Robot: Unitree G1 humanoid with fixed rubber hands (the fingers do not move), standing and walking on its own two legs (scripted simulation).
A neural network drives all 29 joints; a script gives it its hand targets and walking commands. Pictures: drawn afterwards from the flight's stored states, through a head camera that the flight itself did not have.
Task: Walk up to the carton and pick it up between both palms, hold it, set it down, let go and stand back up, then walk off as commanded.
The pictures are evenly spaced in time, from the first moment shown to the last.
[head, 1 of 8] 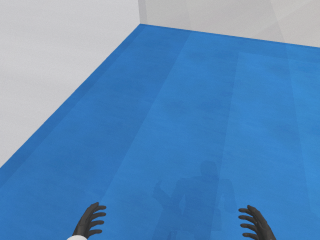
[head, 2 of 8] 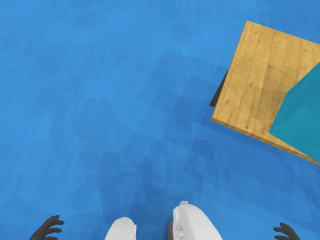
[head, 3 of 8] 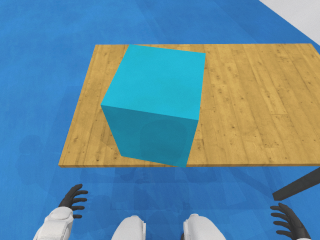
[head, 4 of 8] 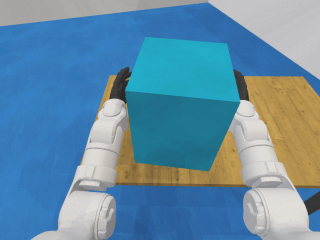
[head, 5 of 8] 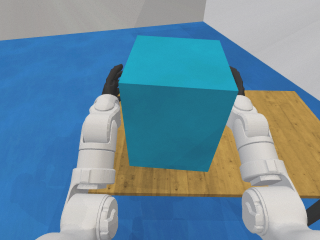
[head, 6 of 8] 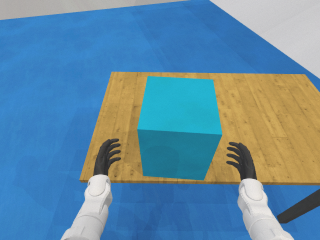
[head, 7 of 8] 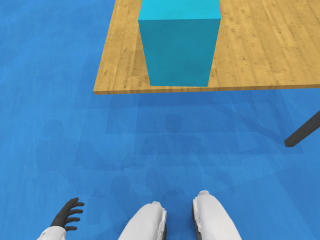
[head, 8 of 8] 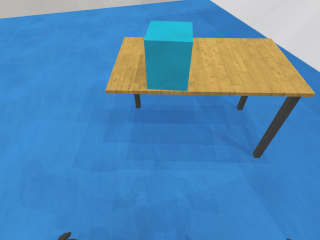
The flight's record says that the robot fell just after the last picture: no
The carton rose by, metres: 0.20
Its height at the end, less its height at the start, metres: +0.00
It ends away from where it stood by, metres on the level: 0.01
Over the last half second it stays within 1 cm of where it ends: yes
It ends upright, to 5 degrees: yes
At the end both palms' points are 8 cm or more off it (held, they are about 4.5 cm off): yes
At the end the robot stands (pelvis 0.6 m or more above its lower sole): yes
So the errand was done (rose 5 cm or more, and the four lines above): yes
